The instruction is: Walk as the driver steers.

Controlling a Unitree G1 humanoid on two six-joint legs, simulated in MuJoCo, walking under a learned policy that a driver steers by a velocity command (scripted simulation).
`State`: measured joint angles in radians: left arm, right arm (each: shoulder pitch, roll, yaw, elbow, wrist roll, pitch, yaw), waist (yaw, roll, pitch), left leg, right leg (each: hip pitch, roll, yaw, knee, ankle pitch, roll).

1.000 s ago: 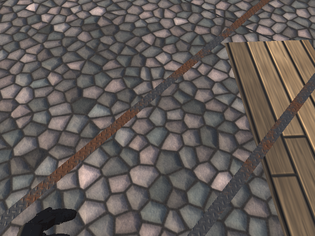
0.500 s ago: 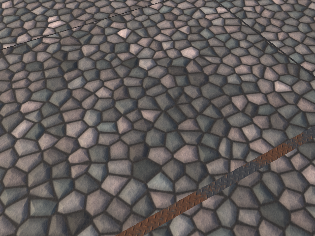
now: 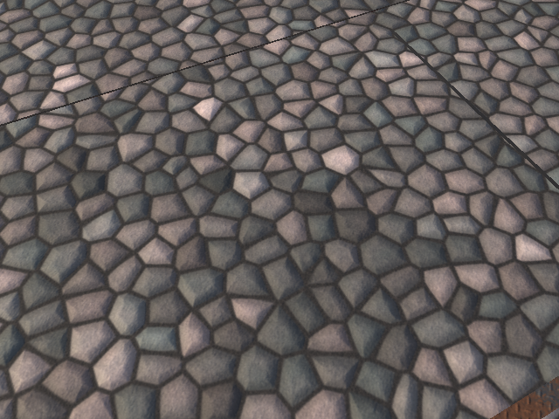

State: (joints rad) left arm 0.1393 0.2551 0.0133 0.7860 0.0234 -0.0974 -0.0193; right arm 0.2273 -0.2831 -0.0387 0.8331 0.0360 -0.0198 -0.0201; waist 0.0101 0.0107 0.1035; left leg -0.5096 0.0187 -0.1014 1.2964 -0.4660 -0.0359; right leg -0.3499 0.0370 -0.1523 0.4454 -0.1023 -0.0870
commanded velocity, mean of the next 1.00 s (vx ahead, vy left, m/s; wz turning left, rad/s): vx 0.06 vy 0.00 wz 0.74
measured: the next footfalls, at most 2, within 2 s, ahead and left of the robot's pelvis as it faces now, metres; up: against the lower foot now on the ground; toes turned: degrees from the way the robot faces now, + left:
left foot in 0.28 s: +0.22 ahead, +0.16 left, +0.00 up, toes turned +15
right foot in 0.74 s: +0.32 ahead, -0.02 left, +0.00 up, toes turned +46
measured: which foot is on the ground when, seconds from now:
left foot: up 0.00-0.26, down 0.28-0.74, up 0.76-1.00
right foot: down 0.00-0.28, up 0.30-0.72, down 0.74-1.00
